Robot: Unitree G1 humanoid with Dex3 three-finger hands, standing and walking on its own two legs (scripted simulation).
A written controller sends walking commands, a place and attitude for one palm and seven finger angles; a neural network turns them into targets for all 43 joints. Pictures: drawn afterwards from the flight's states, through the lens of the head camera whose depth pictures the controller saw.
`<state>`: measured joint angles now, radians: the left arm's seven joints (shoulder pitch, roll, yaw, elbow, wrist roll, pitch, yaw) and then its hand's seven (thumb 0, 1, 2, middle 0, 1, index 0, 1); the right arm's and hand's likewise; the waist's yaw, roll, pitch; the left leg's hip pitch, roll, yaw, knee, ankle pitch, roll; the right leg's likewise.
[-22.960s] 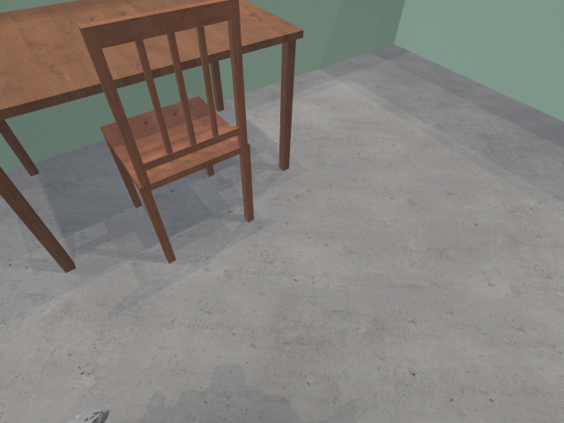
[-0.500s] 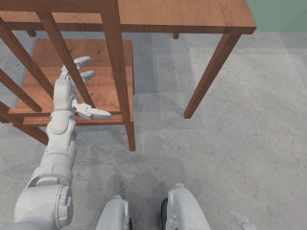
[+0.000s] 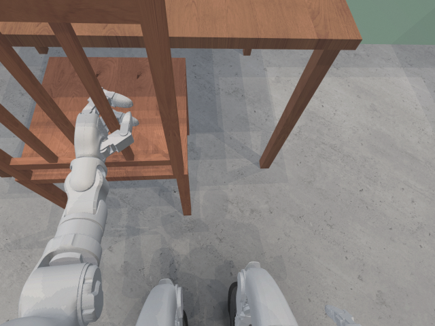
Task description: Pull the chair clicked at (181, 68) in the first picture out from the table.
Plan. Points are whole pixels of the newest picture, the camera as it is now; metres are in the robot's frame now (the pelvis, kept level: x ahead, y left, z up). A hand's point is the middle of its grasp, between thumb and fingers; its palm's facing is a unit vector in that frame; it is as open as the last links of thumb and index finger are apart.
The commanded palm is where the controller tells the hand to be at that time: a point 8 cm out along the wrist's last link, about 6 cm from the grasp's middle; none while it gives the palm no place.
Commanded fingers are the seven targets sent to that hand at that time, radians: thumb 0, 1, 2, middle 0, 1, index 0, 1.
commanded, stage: hook a spindle and tug to test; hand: left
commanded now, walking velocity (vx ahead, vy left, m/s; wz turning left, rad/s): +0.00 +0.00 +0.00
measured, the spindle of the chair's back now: (54, 112) +0.48 +0.26 +0.05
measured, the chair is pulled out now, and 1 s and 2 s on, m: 0.00 0.04 0.17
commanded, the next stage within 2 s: step backward, pulling the chair out in 0.58 s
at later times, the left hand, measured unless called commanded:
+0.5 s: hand (126, 149) +0.42 +0.14 +0.02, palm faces +0.00 -1.00 -0.02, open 4.9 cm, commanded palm +0.39 +0.19 +0.02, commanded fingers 0.00 0.90 0.90 -0.50 -1.45 -0.50 -1.45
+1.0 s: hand (124, 150) +0.41 +0.14 +0.04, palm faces +0.05 -0.99 -0.10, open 4.9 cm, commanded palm +0.39 +0.19 +0.04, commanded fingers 0.00 0.90 0.90 -0.50 -1.45 -0.50 -1.45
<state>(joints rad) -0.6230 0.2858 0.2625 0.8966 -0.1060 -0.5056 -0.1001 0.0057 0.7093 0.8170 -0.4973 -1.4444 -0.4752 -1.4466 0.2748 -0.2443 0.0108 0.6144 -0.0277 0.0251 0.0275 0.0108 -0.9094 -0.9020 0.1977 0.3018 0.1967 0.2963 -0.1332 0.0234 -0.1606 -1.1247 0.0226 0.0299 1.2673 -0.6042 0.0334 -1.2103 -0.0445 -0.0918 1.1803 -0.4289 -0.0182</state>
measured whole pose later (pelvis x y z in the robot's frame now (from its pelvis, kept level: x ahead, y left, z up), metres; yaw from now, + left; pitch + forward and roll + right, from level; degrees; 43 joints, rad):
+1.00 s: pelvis +0.04 +0.01 +0.10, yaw +1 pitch +13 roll -2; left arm -0.43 0.18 0.06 0.88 -0.08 -0.21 0.09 0.03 0.78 0.81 -0.30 -1.16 -0.49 -1.45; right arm 0.26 -0.22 0.02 0.59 0.04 0.14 -0.12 0.01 -0.91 -0.90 0.20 0.30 0.20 0.30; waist -0.09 0.01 -0.01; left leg -0.51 0.00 0.03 0.67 -0.38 0.03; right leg -0.61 -0.03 -0.09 0.65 -0.21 0.01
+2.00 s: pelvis -0.05 -0.01 +0.10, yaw -1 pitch +4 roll +1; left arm -0.41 0.12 -0.01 1.03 -0.07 -0.25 0.11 0.02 0.74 0.82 -0.35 -1.15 -0.50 -1.45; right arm 0.25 -0.25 0.01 0.72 0.06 0.01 -0.12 0.01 -0.91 -0.90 0.20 0.30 0.20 0.30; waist -0.06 0.02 0.07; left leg -0.44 -0.02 0.07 0.64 -0.36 0.00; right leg -0.52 -0.04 -0.04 0.54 -0.09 -0.02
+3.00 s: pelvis -0.13 +0.02 +0.10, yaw -2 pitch +2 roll +0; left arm -0.43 0.15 -0.03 0.97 -0.03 -0.17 0.10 0.03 0.74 0.81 -0.33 -1.21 -0.50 -1.45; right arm 0.21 -0.25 0.02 0.71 0.02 0.03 -0.13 0.01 -0.91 -0.90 0.20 0.30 0.20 0.30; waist -0.07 0.00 0.12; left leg -0.40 0.00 0.04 0.58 -0.18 0.01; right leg -0.48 -0.04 -0.02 0.56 -0.17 0.01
